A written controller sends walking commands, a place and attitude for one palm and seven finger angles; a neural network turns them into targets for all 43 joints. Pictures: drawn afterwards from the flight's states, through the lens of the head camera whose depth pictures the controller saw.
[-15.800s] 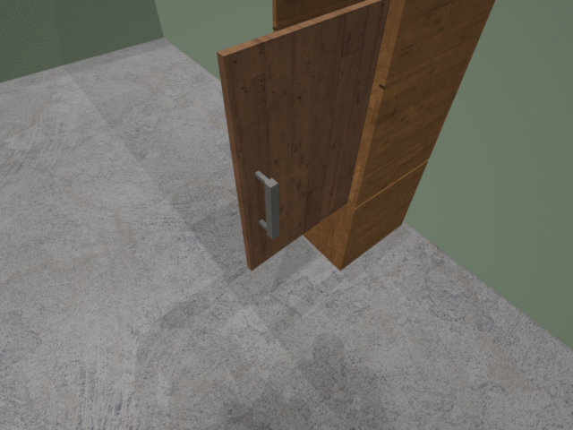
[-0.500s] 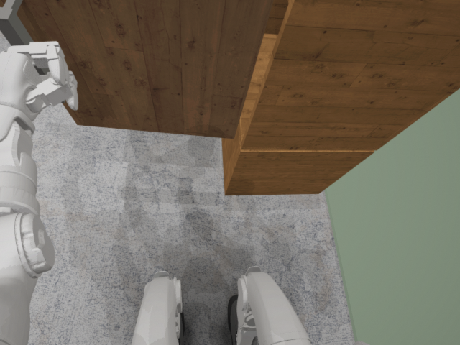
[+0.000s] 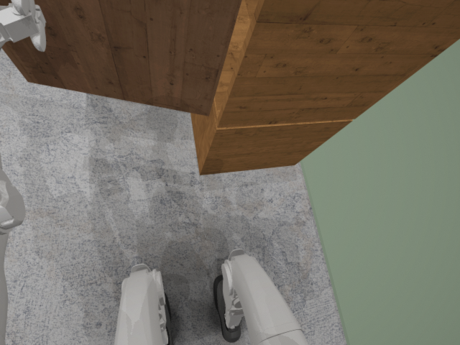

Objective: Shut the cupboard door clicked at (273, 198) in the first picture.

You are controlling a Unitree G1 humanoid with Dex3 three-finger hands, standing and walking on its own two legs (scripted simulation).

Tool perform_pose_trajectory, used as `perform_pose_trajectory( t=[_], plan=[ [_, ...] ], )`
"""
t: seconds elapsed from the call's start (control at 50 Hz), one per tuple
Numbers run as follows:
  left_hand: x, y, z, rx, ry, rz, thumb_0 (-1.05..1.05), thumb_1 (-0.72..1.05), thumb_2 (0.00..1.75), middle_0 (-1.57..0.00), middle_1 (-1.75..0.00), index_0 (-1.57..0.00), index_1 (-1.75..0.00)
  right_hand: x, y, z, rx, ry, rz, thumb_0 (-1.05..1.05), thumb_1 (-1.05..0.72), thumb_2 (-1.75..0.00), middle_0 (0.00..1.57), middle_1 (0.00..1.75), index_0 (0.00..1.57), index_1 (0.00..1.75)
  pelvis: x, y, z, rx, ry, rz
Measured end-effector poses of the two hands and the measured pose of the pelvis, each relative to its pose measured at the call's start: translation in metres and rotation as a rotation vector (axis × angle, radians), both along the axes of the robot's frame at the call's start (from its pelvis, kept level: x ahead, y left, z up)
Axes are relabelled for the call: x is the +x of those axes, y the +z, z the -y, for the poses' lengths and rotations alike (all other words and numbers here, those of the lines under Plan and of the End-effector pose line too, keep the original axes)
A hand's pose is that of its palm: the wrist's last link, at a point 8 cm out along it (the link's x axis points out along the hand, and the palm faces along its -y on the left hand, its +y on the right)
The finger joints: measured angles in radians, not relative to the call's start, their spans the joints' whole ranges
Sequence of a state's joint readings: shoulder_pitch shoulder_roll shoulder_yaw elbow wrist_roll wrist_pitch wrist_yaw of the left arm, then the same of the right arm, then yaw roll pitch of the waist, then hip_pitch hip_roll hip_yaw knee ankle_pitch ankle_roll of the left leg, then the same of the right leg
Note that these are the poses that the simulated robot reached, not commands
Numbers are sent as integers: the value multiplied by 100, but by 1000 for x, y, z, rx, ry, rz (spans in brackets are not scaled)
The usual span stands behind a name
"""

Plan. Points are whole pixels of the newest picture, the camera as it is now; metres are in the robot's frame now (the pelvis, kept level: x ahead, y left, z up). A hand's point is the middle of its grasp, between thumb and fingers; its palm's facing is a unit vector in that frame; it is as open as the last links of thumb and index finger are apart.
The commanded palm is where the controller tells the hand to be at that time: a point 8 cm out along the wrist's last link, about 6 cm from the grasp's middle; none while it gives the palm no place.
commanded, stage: push the door shut along its arc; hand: left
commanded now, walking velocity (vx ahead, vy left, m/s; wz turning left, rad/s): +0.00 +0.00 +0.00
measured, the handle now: out of the picture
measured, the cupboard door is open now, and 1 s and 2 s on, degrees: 75 70 70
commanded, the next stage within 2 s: pull the fist back off the door in 0.30 s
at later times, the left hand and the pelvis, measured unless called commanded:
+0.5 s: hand out of the picture +0.61 +0.19 +0.09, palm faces -0.06 -1.00 +0.08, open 3.2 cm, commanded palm +0.61 +0.18 +0.08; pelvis +0.01 -0.01 +0.00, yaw -1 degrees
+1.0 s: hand (61, 25) +0.57 +0.17 +0.08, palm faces +0.12 -0.99 -0.04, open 3.1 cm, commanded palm +0.53 +0.20 +0.08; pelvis +0.02 -0.02 +0.03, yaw +1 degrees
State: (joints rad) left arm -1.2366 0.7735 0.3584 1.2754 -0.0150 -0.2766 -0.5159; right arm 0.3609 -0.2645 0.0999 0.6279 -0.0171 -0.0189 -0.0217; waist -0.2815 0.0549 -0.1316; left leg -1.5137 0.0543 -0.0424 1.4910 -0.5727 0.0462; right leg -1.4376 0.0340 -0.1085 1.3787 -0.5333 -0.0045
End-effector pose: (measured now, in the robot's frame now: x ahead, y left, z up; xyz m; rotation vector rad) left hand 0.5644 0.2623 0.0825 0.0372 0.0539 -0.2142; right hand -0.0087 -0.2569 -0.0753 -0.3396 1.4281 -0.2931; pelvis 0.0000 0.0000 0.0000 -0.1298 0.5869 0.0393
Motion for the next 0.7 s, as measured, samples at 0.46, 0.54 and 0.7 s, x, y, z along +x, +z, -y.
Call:
perform_pose_trajectory(
  t=[0.46, 0.54, 0.7],
  plan=[
    [33, 3, 14, -49, 29, -14, 5, 86, 93, -130, -150, -130, -150, -12, 6, 8, -31, -18, -57, 0, -90, -90, 21, 30, 20, 30, 9, -4, 8, -11, -5, -35],
    [30, -4, 16, -116, 282, 16, 5, 80, 89, -130, -150, -130, -150, -7, 6, 5, 21, 23, -60, 0, -91, -90, 20, 30, 20, 30, 7, -1, 10, -6, -3, -31],
    [19, -6, 46, -2, 323, 3, 3, 85, 89, -130, -150, -129, -150, -10, 6, -6, 126, -13, -70, 0, -91, -90, 20, 30, 20, 30, 10, 13, 16, 15, -2, -6]
  ],
)
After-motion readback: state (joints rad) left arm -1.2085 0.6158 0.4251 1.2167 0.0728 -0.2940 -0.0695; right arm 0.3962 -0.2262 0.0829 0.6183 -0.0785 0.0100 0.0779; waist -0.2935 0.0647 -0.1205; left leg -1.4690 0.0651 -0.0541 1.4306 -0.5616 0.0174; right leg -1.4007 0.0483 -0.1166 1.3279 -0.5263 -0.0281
